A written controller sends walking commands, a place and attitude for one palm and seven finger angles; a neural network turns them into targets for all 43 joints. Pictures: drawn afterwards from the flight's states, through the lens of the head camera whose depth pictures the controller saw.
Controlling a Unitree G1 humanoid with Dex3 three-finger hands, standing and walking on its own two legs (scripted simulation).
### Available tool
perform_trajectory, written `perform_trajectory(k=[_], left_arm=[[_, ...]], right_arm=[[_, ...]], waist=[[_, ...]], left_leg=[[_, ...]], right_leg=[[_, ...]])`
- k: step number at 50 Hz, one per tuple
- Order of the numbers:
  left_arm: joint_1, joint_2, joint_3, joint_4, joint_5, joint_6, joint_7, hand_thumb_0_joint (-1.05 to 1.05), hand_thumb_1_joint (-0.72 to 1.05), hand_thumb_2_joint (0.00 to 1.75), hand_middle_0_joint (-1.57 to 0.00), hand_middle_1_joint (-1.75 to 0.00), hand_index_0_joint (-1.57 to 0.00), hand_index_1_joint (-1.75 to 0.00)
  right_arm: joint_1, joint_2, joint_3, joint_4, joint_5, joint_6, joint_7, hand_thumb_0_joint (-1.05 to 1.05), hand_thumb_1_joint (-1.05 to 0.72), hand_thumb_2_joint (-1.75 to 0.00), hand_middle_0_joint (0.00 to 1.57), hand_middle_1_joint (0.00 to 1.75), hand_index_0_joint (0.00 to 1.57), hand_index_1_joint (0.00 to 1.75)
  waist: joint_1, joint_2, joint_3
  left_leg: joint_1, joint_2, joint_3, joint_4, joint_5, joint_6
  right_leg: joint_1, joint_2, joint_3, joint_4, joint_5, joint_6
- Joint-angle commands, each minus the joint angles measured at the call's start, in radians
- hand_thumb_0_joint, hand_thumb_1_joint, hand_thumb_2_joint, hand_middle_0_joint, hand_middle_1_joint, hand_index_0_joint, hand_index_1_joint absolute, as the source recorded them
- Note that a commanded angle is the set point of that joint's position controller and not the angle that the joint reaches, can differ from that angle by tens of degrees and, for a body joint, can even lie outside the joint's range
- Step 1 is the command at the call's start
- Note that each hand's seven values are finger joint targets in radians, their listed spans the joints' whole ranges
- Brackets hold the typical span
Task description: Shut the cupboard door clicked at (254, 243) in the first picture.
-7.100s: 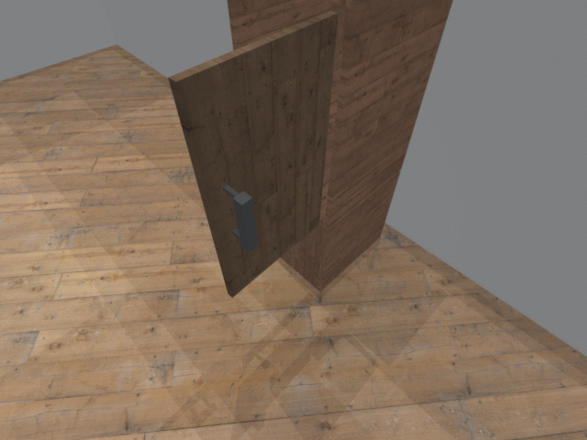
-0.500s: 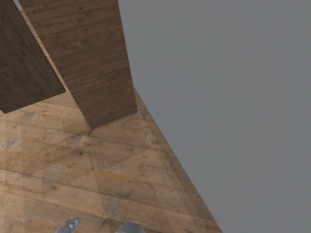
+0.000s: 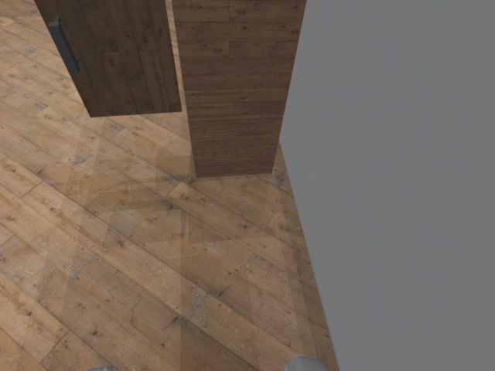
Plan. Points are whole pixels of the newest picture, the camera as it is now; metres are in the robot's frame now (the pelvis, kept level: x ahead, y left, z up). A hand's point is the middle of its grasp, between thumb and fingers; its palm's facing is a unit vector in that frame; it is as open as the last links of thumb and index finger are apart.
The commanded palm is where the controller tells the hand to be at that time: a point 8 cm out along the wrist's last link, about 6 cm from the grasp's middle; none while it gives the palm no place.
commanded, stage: turn to face it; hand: left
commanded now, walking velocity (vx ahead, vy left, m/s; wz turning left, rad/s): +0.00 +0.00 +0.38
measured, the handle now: (66, 45) +0.93 +0.61 -0.04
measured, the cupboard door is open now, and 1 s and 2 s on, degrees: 92 92 92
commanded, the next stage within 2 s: take the last steps up to it in 0.30 s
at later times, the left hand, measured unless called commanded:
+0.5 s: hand out of the picture -0.02 +0.16 -0.17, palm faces +0.26 -0.95 -0.20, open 7.4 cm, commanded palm none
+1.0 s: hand (131, 370) +0.13 +0.21 -0.16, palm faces +0.27 -0.93 -0.23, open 7.4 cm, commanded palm none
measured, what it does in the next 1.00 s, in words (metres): steps on the spot, turning left: right foot, then left foot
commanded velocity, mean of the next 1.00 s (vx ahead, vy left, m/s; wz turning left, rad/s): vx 0.19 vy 0.09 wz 0.21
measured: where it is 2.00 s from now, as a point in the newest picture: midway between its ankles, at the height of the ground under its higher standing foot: (193, 312)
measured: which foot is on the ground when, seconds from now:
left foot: down 0.00-0.14, up 0.16-0.50, down 0.52-0.98, up 1.00-1.00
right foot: up 0.00-0.12, down 0.14-0.54, up 0.56-0.96, down 0.98-1.00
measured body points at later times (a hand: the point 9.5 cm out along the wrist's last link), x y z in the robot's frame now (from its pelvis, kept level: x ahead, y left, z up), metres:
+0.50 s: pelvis +0.00 -0.03 +0.00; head +0.03 -0.01 +0.45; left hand -0.03 +0.21 -0.16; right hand +0.14 -0.25 -0.14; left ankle -0.03 +0.08 -0.72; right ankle +0.01 -0.14 -0.74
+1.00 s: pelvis +0.08 +0.00 -0.01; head +0.10 -0.02 +0.44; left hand +0.11 +0.26 -0.14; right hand +0.07 -0.23 -0.17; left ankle -0.02 +0.07 -0.73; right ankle +0.15 -0.09 -0.74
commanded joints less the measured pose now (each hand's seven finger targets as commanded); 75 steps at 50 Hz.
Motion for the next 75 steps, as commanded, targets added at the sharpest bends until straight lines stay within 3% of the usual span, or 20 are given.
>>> perform_trajectory(k=[1, 5, 8, 12, 20, 24, 25, 27, 30, 46, 48, 49, 50, 57, 65, 68, 69, 70, 71, 75], left_arm=[[-0.01, 0.034, -0.002, -0.085, -0.008, -0.034, -0.002, 0.0, 0.9, 0.9, -0.2, -0.3, -0.2, -0.3], [0.1, 0.051, 0.003, -0.058, -0.01, -0.053, 0.003, 0.0, 0.9, 0.9, -0.2, -0.3, -0.2, -0.3], [0.159, 0.206, 0.023, -0.053, 0.01, -0.073, 0.014, 0.0, 0.9, 0.9, -0.2, -0.3, -0.2, -0.3], [0.048, 0.09, -0.002, -0.072, 0.0, -0.081, 0.02, 0.0, 0.9, 0.9, -0.2, -0.3, -0.2, -0.3], [0.159, 0.116, 0.012, -0.002, 0.013, -0.084, 0.022, 0.0, 0.9, 0.9, -0.2, -0.3, -0.2, -0.3], [0.126, 0.124, 0.024, 0.016, 0.003, -0.078, 0.01, 0.0, 0.9, 0.9, -0.2, -0.3, -0.2, -0.3], [0.104, 0.109, 0.024, 0.012, -0.001, -0.073, 0.003, 0.0, 0.9, 0.9, -0.2, -0.3, -0.2, -0.3], [0.033, 0.012, 0.006, -0.058, -0.002, -0.064, -0.014, 0.0, 0.9, 0.9, -0.2, -0.3, -0.2, -0.3], [-0.044, 0.029, 0.003, -0.036, 0.01, -0.068, -0.025, 0.0, 0.9, 0.9, -0.2, -0.3, -0.2, -0.3], [0.039, -0.011, -0.004, 0.006, 0.006, -0.09, -0.03, 0.0, 0.9, 0.9, -0.2, -0.3, -0.2, -0.3], [0.272, 0.112, 0.027, 0.074, 0.015, -0.112, -0.017, 0.0, 0.9, 0.9, -0.2, -0.3, -0.2, -0.3], [0.347, 0.178, 0.041, 0.086, 0.007, -0.108, -0.01, 0.0, 0.9, 0.9, -0.2, -0.3, -0.2, -0.3], [0.29, 0.146, 0.037, 0.076, -0.001, -0.107, 0.0, 0.0, 0.9, 0.9, -0.2, -0.3, -0.2, -0.3], [0.169, 0.0, 0.007, 0.087, 0.005, -0.15, 0.002, 0.0, 0.9, 0.9, -0.2, -0.3, -0.2, -0.3], [0.216, 0.061, 0.001, 0.153, 0.013, -0.146, -0.002, 0.0, 0.9, 0.9, -0.2, -0.3, -0.2, -0.3], [0.185, 0.069, 0.01, 0.149, 0.009, -0.126, -0.003, 0.0, 0.9, 0.9, -0.2, -0.3, -0.2, -0.3], [0.197, 0.035, 0.003, 0.144, 0.009, -0.12, -0.006, 0.0, 0.9, 0.9, -0.2, -0.3, -0.2, -0.3], [0.233, -0.026, -0.005, 0.127, 0.0, -0.114, -0.012, 0.0, 0.9, 0.9, -0.2, -0.3, -0.2, -0.3], [0.165, -0.043, -0.016, 0.079, 0.0, -0.117, -0.012, 0.0, 0.9, 0.9, -0.2, -0.3, -0.2, -0.3], [0.151, -0.043, -0.009, 0.113, 0.01, -0.102, -0.023, 0.0, 0.9, 0.9, -0.2, -0.3, -0.2, -0.3]], right_arm=[[0.027, -0.21, -0.062, -0.047, -0.006, -0.013, -0.011, 0.0, -0.9, -0.9, 0.2, 0.3, 0.2, 0.3], [-0.021, -0.202, -0.064, -0.061, 0.003, -0.005, -0.006, 0.0, -0.9, -0.9, 0.2, 0.3, 0.2, 0.3], [-0.037, -0.122, -0.054, -0.1, 0.013, 0.0, 0.01, 0.0, -0.9, -0.9, 0.2, 0.3, 0.2, 0.3], [-0.02, -0.102, -0.053, -0.031, 0.007, 0.022, 0.018, 0.0, -0.9, -0.9, 0.2, 0.3, 0.2, 0.3], [-0.081, -0.046, -0.025, -0.011, 0.018, 0.003, 0.016, 0.0, -0.9, -0.9, 0.2, 0.3, 0.2, 0.3], [0.01, -0.067, -0.019, 0.022, 0.008, -0.015, 0.013, 0.0, -0.9, -0.9, 0.2, 0.3, 0.2, 0.3], [0.054, -0.096, -0.026, 0.033, 0.006, -0.023, 0.014, 0.0, -0.9, -0.9, 0.2, 0.3, 0.2, 0.3], [0.199, -0.251, -0.061, 0.047, -0.015, -0.024, 0.0, 0.0, -0.9, -0.9, 0.2, 0.3, 0.2, 0.3], [0.157, -0.166, -0.034, 0.04, -0.003, -0.041, -0.019, 0.0, -0.9, -0.9, 0.2, 0.3, 0.2, 0.3], [0.225, -0.106, -0.016, 0.125, -0.001, -0.074, -0.014, 0.0, -0.9, -0.9, 0.2, 0.3, 0.2, 0.3], [0.234, -0.046, -0.011, 0.11, 0.018, -0.085, -0.004, 0.0, -0.9, -0.9, 0.2, 0.3, 0.2, 0.3], [0.194, -0.055, -0.017, 0.066, 0.008, -0.081, 0.001, 0.0, -0.9, -0.9, 0.2, 0.3, 0.2, 0.3], [0.177, -0.097, -0.031, 0.069, 0.001, -0.07, 0.003, 0.0, -0.9, -0.9, 0.2, 0.3, 0.2, 0.3], [0.146, 0.015, -0.028, 0.1, -0.007, -0.032, 0.036, 0.0, -0.9, -0.9, 0.2, 0.3, 0.2, 0.3], [-0.03, -0.004, -0.02, 0.017, 0.001, -0.059, 0.056, 0.0, -0.9, -0.9, 0.2, 0.3, 0.2, 0.3], [0.086, -0.052, -0.027, 0.049, 0.0, -0.075, 0.045, 0.0, -0.9, -0.9, 0.2, 0.3, 0.2, 0.3], [0.213, -0.122, -0.041, 0.087, -0.005, -0.082, 0.032, 0.0, -0.9, -0.9, 0.2, 0.3, 0.2, 0.3], [0.334, -0.24, -0.073, 0.114, -0.017, -0.086, 0.015, 0.0, -0.9, -0.9, 0.2, 0.3, 0.2, 0.3], [0.41, -0.269, -0.073, 0.123, -0.014, -0.076, -0.002, 0.0, -0.9, -0.9, 0.2, 0.3, 0.2, 0.3], [0.145, -0.108, -0.024, 0.06, -0.004, -0.092, -0.015, 0.0, -0.9, -0.9, 0.2, 0.3, 0.2, 0.3]], waist=[[-0.03, 0.205, -0.14], [0.023, 0.185, -0.148], [0.056, -0.218, -0.132], [-0.01, -0.154, -0.076], [0.047, -0.153, -0.11], [0.003, -0.117, -0.097], [-0.023, -0.028, -0.093], [-0.096, 0.365, -0.079], [-0.056, 0.232, -0.02], [0.035, 0.101, -0.016], [0.124, -0.172, -0.126], [0.139, -0.265, -0.127], [0.106, -0.189, -0.075], [0.004, -0.076, -0.005], [0.037, -0.13, 0.005], [-0.034, -0.076, -0.033], [-0.088, 0.067, -0.107], [-0.121, 0.35, -0.194], [-0.15, 0.322, -0.196], [-0.023, 0.18, -0.087]], left_leg=[[0.11, 0.219, -0.213, -0.128, 0.41, 0.147], [-0.015, 0.17, -0.227, -0.043, 0.323, 0.099], [-0.26, -0.046, -0.034, 0.494, -0.384, -0.036], [-0.274, 0.007, -0.036, 0.698, -0.178, -0.059], [-0.13, -0.005, 0.068, 0.255, -0.231, -0.062], [0.076, -0.008, 0.102, -0.002, -0.082, -0.038], [0.18, 0.022, 0.058, -0.107, -0.062, -0.017], [0.303, 0.374, -0.433, -0.29, -0.165, 0.191], [0.173, 0.299, -0.358, -0.327, -0.216, 0.205], [0.004, 0.162, -0.135, -0.193, -0.012, 0.158], [-0.302, -0.01, 0.036, 0.222, -0.166, 0.054], [-0.418, -0.047, 0.047, 0.485, -0.368, 0.024], [-0.426, 0.028, -0.014, 0.619, -0.304, 0.012], [-0.322, 0.116, 0.043, 0.478, 0.056, -0.056], [-0.194, 0.078, 0.108, 0.125, 0.066, -0.041], [0.1, 0.032, 0.147, -0.014, 0.066, -0.025], [0.29, 0.071, 0.11, -0.051, 0.021, -0.013], [0.446, 0.302, -0.212, -0.11, -0.031, 0.059], [0.431, 0.405, -0.366, -0.236, -0.033, 0.136], [0.109, 0.329, -0.158, -0.311, -0.086, 0.119]], right_leg=[[0.068, 0.038, -0.012, -0.18, -0.008, -0.008], [0.32, 0.068, -0.031, -0.504, 0.19, -0.024], [0.382, -0.395, 0.351, -0.72, 0.459, -0.235], [0.327, -0.213, 0.124, -0.673, 0.585, -0.202], [0.434, -0.234, 0.078, -0.621, 0.739, -0.235], [0.292, -0.232, 0.059, -0.616, 0.314, -0.176], [0.182, -0.201, 0.019, -0.547, 0.125, -0.138], [-0.165, 0.017, -0.14, -0.119, -0.206, -0.049], [-0.22, -0.022, 0.016, 0.126, -0.028, -0.076], [0.278, 0.044, -0.078, -0.459, 0.169, -0.072], [0.707, -0.23, 0.26, -0.659, 0.023, -0.164], [0.701, -0.438, 0.557, -0.805, -0.028, -0.257], [0.563, -0.457, 0.572, -0.848, -0.195, -0.289], [0.304, -0.247, 0.052, -0.865, 0.24, -0.192], [0.352, -0.251, -0.004, -0.787, 0.362, -0.18], [0.232, -0.204, -0.049, -0.643, 0.298, -0.148], [0.163, -0.145, -0.098, -0.427, 0.278, -0.127], [-0.044, -0.003, -0.166, -0.128, -0.052, -0.08], [-0.152, 0.046, -0.083, 0.097, -0.182, -0.091], [-0.134, -0.064, 0.021, 0.239, 0.08, -0.103]])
